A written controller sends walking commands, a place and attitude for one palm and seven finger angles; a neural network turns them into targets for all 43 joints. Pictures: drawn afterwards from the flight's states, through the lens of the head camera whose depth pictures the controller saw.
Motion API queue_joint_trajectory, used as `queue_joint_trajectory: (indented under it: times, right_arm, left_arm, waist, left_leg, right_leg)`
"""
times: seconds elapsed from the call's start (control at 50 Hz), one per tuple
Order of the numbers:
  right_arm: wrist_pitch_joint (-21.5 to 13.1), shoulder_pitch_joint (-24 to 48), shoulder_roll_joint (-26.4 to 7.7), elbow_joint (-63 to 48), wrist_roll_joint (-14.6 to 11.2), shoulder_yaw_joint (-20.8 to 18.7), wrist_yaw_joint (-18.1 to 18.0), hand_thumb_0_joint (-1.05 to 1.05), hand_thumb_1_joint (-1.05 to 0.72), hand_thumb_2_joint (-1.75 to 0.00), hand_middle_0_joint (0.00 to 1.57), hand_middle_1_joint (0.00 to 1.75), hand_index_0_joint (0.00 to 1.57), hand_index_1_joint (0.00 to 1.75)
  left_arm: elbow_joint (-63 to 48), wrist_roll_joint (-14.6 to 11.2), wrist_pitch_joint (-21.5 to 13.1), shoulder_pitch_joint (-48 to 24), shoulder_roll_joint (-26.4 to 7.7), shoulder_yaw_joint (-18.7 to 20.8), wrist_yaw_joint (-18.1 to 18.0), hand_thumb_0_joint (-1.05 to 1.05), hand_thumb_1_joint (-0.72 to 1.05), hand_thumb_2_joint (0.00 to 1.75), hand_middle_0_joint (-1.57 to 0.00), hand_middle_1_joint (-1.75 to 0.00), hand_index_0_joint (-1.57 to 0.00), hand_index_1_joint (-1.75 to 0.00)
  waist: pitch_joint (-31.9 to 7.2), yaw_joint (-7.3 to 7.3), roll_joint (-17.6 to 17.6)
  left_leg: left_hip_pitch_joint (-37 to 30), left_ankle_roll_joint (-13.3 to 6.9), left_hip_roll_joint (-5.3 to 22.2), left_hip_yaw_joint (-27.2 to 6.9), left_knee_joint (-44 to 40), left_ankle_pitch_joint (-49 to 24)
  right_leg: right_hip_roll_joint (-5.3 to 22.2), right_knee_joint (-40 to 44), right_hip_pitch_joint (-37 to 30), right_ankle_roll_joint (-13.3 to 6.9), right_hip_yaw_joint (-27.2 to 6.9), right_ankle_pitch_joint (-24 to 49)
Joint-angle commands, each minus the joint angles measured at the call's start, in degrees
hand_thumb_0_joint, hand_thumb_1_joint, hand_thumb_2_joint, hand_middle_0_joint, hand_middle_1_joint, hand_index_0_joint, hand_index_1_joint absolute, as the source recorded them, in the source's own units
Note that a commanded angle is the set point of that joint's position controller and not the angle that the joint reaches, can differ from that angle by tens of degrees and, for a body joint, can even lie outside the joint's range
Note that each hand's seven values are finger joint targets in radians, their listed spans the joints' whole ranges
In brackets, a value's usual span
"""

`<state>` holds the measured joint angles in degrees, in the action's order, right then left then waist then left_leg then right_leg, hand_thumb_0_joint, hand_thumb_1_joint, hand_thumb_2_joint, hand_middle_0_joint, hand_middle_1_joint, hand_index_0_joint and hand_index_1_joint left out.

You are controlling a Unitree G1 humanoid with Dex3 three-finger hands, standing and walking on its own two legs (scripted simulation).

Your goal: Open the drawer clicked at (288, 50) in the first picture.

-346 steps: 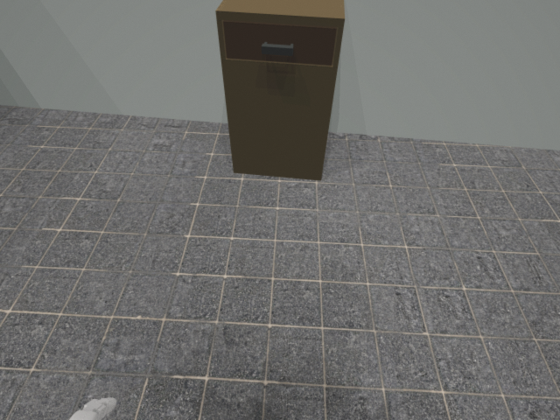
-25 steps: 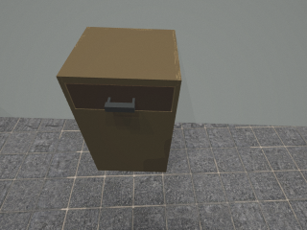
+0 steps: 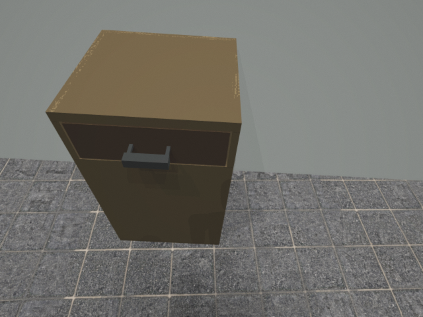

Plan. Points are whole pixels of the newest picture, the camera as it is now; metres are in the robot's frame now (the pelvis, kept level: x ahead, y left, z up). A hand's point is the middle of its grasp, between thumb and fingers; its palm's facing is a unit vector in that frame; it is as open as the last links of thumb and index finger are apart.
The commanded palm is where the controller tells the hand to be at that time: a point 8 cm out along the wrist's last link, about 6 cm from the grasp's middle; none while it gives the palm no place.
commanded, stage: come to a stop and stand still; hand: left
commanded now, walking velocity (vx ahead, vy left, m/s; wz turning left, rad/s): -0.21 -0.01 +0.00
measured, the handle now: (148, 154) +0.50 +0.22 -0.06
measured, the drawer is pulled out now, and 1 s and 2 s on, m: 0.00 0.00 0.00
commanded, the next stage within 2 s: look again from close up in 0.94 s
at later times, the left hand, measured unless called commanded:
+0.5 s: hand out of the picture -0.01 +0.12 -0.14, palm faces +0.12 -0.96 -0.24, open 7.4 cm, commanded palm none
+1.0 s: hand out of the picture -0.04 +0.15 -0.16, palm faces +0.11 -0.98 -0.19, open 7.3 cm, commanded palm none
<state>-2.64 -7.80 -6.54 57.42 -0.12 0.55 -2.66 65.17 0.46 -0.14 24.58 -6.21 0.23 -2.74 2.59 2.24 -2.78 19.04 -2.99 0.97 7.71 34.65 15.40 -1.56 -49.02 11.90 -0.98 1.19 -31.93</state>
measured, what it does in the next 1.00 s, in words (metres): steps on the spot: right foot, then left foot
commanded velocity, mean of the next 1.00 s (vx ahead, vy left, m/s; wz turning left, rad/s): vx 0.00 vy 0.07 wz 0.00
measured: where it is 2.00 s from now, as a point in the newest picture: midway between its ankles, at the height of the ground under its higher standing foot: outside the picture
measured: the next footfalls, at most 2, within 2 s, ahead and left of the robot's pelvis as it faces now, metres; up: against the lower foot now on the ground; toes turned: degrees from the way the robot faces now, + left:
right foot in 0.24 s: +0.00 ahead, -0.13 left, +0.00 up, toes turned +2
left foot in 0.70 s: +0.00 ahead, +0.09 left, +0.00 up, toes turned +4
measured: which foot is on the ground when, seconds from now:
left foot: down 0.00-0.24, up 0.26-0.68, down 0.70-1.00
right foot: up 0.00-0.22, down 0.24-1.00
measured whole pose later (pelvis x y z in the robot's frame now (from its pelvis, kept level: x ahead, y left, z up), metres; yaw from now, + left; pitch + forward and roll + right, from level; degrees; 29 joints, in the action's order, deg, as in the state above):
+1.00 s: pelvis -0.03 -0.02 +0.01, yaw +3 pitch +0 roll +1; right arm 0.2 -14.1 -9.8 59.8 0.5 -0.5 -2.1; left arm 62.6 1.1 -0.3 17.6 -7.6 0.5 -1.6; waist -0.5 0.8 0.2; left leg 12.4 -0.9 -0.3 4.8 27.3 14.9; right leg 1.4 -30.1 12.6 -0.7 2.5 -17.3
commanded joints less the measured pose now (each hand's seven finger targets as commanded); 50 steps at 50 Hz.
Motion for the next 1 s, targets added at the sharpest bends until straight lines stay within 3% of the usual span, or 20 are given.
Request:
queue_joint_trajectory:
  times: [0.0, 0.12, 0.16, 0.18, 0.22, 0.24, 0.28, 0.34, 0.42, 0.48, 0.56, 0.62, 0.64, 0.66, 0.68, 0.7, 0.76, 0.86, 0.9, 0.98]
  right_arm:
    - [1.5, -5.0, -8.2, -0.7, 0.5, -1.7, -0.8, 0.00, -0.90, -0.90, 0.20, 0.30, 0.20, 0.30]
    - [3.3, -2.2, -11.1, -4.2, 1.6, -4.4, 0.7, 0.00, -0.90, -0.90, 0.20, 0.30, 0.20, 0.30]
    - [3.8, -0.8, -10.8, -4.9, 1.6, -4.4, 1.3, 0.00, -0.90, -0.90, 0.20, 0.30, 0.20, 0.30]
    - [4.1, -0.6, -9.4, -5.2, 1.4, -4.3, 1.7, 0.00, -0.90, -0.90, 0.20, 0.30, 0.20, 0.30]
    - [5.1, -1.7, -5.0, -7.4, 0.9, -4.0, 2.2, 0.00, -0.90, -0.90, 0.20, 0.30, 0.20, 0.30]
    - [5.5, -0.9, -6.5, -7.5, 1.3, -4.4, 2.5, 0.00, -0.90, -0.90, 0.20, 0.30, 0.20, 0.30]
    - [5.8, -2.4, -7.2, -5.8, 1.8, -4.4, 3.1, 0.00, -0.90, -0.90, 0.20, 0.30, 0.20, 0.30]
    - [4.7, -6.5, -8.9, -3.9, 1.7, -4.3, 3.4, 0.00, -0.90, -0.90, 0.20, 0.30, 0.20, 0.30]
    - [4.1, -3.6, -7.5, -4.7, 1.3, -3.3, 3.0, 0.00, -0.90, -0.90, 0.20, 0.30, 0.20, 0.30]
    - [4.2, -3.2, -6.5, -4.8, 0.9, -2.9, 2.7, 0.00, -0.90, -0.90, 0.20, 0.30, 0.20, 0.30]
    - [4.0, -6.4, -5.9, -4.2, 0.4, -2.6, 2.4, 0.00, -0.90, -0.90, 0.20, 0.30, 0.20, 0.30]
    - [3.5, -12.9, -6.3, -1.5, 0.5, -2.4, 2.0, 0.00, -0.90, -0.90, 0.20, 0.30, 0.20, 0.30]
    - [2.9, -14.7, -8.3, -0.8, 0.7, -2.7, 1.7, 0.00, -0.90, -0.90, 0.20, 0.30, 0.20, 0.30]
    - [2.7, -14.3, -11.7, -1.6, 1.2, -3.3, 1.6, 0.00, -0.90, -0.90, 0.20, 0.30, 0.20, 0.30]
    - [3.0, -13.6, -14.0, -2.4, 1.4, -3.6, 1.3, 0.00, -0.90, -0.90, 0.20, 0.30, 0.20, 0.30]
    - [3.3, -11.5, -13.3, -3.3, 1.7, -3.3, 1.3, 0.00, -0.90, -0.90, 0.20, 0.30, 0.20, 0.30]
    - [2.3, -6.6, -9.1, -2.4, 1.5, -1.9, 0.6, 0.00, -0.90, -0.90, 0.20, 0.30, 0.20, 0.30]
    - [2.0, -8.1, -8.7, -1.0, 1.1, -1.8, 0.5, 0.00, -0.90, -0.90, 0.20, 0.30, 0.20, 0.30]
    - [1.9, -8.8, -6.8, -0.7, 0.6, -1.3, 0.8, 0.00, -0.90, -0.90, 0.20, 0.30, 0.20, 0.30]
    - [2.3, -10.3, -6.4, 1.7, 0.9, -1.1, 0.9, 0.00, -0.90, -0.90, 0.20, 0.30, 0.20, 0.30]
  left_arm:
    - [-4.7, 0.5, 0.9, 1.6, -3.9, 1.6, -0.5, 0.00, 0.90, 0.90, -0.20, -0.30, -0.20, -0.30]
    - [-7.7, 0.9, 1.7, 1.0, -2.9, 2.6, 0.2, 0.00, 0.90, 0.90, -0.20, -0.30, -0.20, -0.30]
    - [-7.6, 1.0, 1.2, 2.4, -3.5, 2.8, 0.4, 0.00, 0.90, 0.90, -0.20, -0.30, -0.20, -0.30]
    - [-8.0, 1.2, 0.8, 3.1, -5.1, 3.0, 0.3, 0.00, 0.90, 0.90, -0.20, -0.30, -0.20, -0.30]
    - [-11.7, 1.7, -0.1, -2.4, -14.4, 3.8, 0.4, 0.00, 0.90, 0.90, -0.20, -0.30, -0.20, -0.30]
    - [-13.2, 1.6, 0.1, -4.8, -15.3, 3.9, 0.6, 0.00, 0.90, 0.90, -0.20, -0.30, -0.20, -0.30]
    - [-14.1, 1.5, -0.2, -8.8, -13.8, 4.2, 0.5, 0.00, 0.90, 0.90, -0.20, -0.30, -0.20, -0.30]
    - [-14.3, 1.1, -1.1, -8.4, -12.7, 4.1, 0.8, 0.00, 0.90, 0.90, -0.20, -0.30, -0.20, -0.30]
    - [-11.8, 1.2, -1.5, -2.3, -13.9, 4.7, 0.5, 0.00, 0.90, 0.90, -0.20, -0.30, -0.20, -0.30]
    - [-10.4, 1.3, -1.2, -0.6, -14.5, 4.8, 0.4, 0.00, 0.90, 0.90, -0.20, -0.30, -0.20, -0.30]
    - [-10.1, 1.6, -0.3, -3.4, -14.8, 4.9, 0.3, 0.00, 0.90, 0.90, -0.20, -0.30, -0.20, -0.30]
    - [-9.7, 0.9, 0.4, -6.6, -13.5, 4.4, 0.7, 0.00, 0.90, 0.90, -0.20, -0.30, -0.20, -0.30]
    - [-9.9, 0.7, 0.8, -6.3, -11.1, 3.8, 0.7, 0.00, 0.90, 0.90, -0.20, -0.30, -0.20, -0.30]
    - [-10.4, 0.5, 1.3, -5.4, -7.8, 3.2, 1.0, 0.00, 0.90, 0.90, -0.20, -0.30, -0.20, -0.30]
    - [-10.7, 0.6, 1.4, -5.6, -5.8, 2.7, 0.8, 0.00, 0.90, 0.90, -0.20, -0.30, -0.20, -0.30]
    - [-10.8, 0.8, 1.4, -5.8, -5.9, 2.6, 0.8, 0.00, 0.90, 0.90, -0.20, -0.30, -0.20, -0.30]
    - [-7.4, 1.1, 1.1, -4.8, -5.3, 2.2, 1.4, 0.00, 0.90, 0.90, -0.20, -0.30, -0.20, -0.30]
    - [-4.7, 0.8, -0.2, -2.0, -4.7, 1.6, 1.2, 0.00, 0.90, 0.90, -0.20, -0.30, -0.20, -0.30]
    - [-4.1, 0.8, -1.1, -2.4, -6.9, 1.4, 1.1, 0.00, 0.90, 0.90, -0.20, -0.30, -0.20, -0.30]
    - [-3.7, 0.4, -1.3, -5.2, -6.9, 1.0, 1.1, 0.00, 0.90, 0.90, -0.20, -0.30, -0.20, -0.30]
  waist:
    - [1.3, -1.07, 10.9]
    - [-5.9, -0.21, 9.7]
    - [-5.9, 1.26, 9.3]
    - [-5.1, 1.85, 5.3]
    - [0.0, 0.16, -14.9]
    - [0.8, 0.57, -9.8]
    - [3.0, -1.45, -8.7]
    - [-0.1, -1.50, -8.2]
    - [-3.0, 1.49, -3.0]
    - [-3.9, 2.07, -3.9]
    - [-5.1, 0.49, -8.1]
    - [-4.8, -2.86, -6.1]
    - [-5.1, -3.20, 0.2]
    - [-3.7, -2.53, 11.8]
    - [-1.5, -2.49, 17.1]
    - [0.7, -2.10, 12.9]
    - [0.5, -0.42, 15.0]
    - [-1.9, 0.39, 4.3]
    - [-1.0, -1.07, -1.9]
    - [0.8, -2.48, -3.9]
  left_leg:
    - [-2.8, -11.4, 18.4, -14.9, -14.8, -49.9]
    - [-0.5, -8.4, 14.8, -11.2, -13.0, -26.7]
    - [3.8, -5.3, 11.9, -9.4, -10.2, -12.3]
    - [6.7, -2.8, 8.8, -8.3, -6.5, -2.2]
    - [10.1, 2.8, -1.7, -4.7, 11.7, 14.7]
    - [8.6, 2.4, -0.5, -8.9, 19.3, 15.0]
    - [11.5, 2.4, 0.2, -10.0, 26.1, 7.7]
    - [13.4, 4.0, 0.4, -8.4, 26.2, 2.6]
    - [15.0, 5.3, 0.3, -6.6, 18.5, 7.0]
    - [12.2, 5.5, -0.2, -5.7, 13.6, 8.9]
    - [3.5, 4.8, -1.1, -4.4, 4.1, 7.8]
    - [-10.6, 4.0, -1.3, -3.1, -9.6, -3.9]
    - [-14.7, 3.0, 2.6, -6.0, -13.1, -6.9]
    - [-13.1, -0.7, 12.0, -18.4, -16.9, -8.7]
    - [-7.0, -5.8, 17.8, -23.9, -21.8, -7.2]
    - [-0.1, -7.9, 18.0, -22.5, -22.8, -0.8]
    - [-0.7, -6.3, 12.2, -15.7, -21.0, -9.2]
    - [-4.5, -4.2, 9.3, -11.9, -14.1, -14.8]
    - [-3.2, 0.1, 4.5, -9.2, -11.7, -6.7]
    - [-7.3, 1.4, 3.6, -8.2, -12.1, -6.1]
  right_leg:
    - [5.8, -6.2, 7.2, 1.4, -2.3, 0.3]
    - [3.7, 1.6, 2.4, 1.8, 2.6, 9.8]
    - [3.4, 10.1, -2.3, 2.0, 3.5, 16.2]
    - [4.6, 16.8, -4.3, 2.0, 1.3, 19.1]
    - [23.2, 35.8, 7.2, -5.2, -23.3, 12.6]
    - [25.1, 38.4, 12.5, -8.5, -24.4, 3.7]
    - [20.7, 39.3, 12.2, -6.3, -21.5, 1.3]
    - [17.8, 35.2, 1.7, -5.8, -13.1, 16.9]
    - [20.9, 31.1, -10.3, -9.4, -12.0, 38.0]
    - [21.5, 29.0, -11.4, -10.4, -10.6, 47.4]
    - [19.7, 27.7, -6.3, -9.5, -8.4, 44.3]
    - [14.7, 24.8, 3.6, -5.1, -4.5, 28.7]
    - [11.3, 20.3, 6.7, -3.3, -2.7, 20.9]
    - [5.8, 14.4, 12.5, -0.2, 1.4, 8.5]
    - [4.0, 7.8, 12.8, 0.8, 3.1, 0.3]
    - [4.5, 3.2, 10.1, 0.1, 1.5, 1.1]
    - [5.6, 1.2, 8.2, 0.0, 0.4, 6.7]
    - [5.0, 22.1, -0.2, 1.3, 0.6, 17.7]
    - [9.5, 28.0, -1.3, -0.8, -7.0, 24.9]
    - [9.4, 28.6, 2.8, -1.8, -5.8, 24.8]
